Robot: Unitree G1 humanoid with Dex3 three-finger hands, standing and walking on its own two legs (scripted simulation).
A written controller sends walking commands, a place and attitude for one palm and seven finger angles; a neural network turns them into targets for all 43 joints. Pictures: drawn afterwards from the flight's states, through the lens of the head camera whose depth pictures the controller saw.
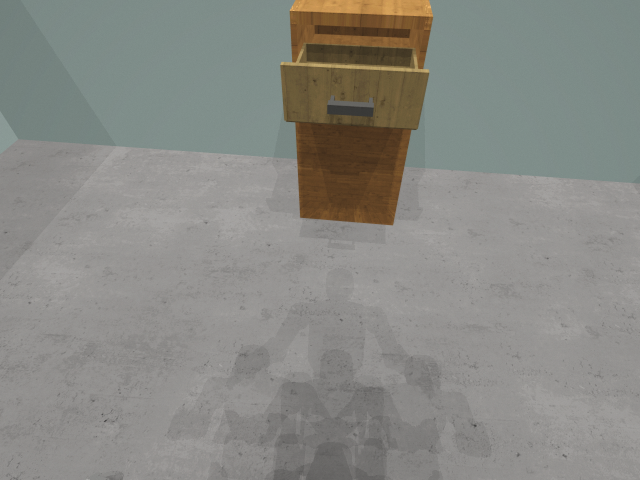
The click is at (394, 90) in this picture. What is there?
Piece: drawer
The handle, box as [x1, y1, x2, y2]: [327, 95, 373, 116]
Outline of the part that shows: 328,100 327,113 372,116 372,98 369,98 368,102 335,101 334,96 331,95 330,99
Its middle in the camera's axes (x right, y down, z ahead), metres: +0.08 -0.36 +1.03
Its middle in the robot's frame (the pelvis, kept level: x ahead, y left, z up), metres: +1.01 -0.03 -0.02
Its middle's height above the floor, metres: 0.75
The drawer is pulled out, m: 0.30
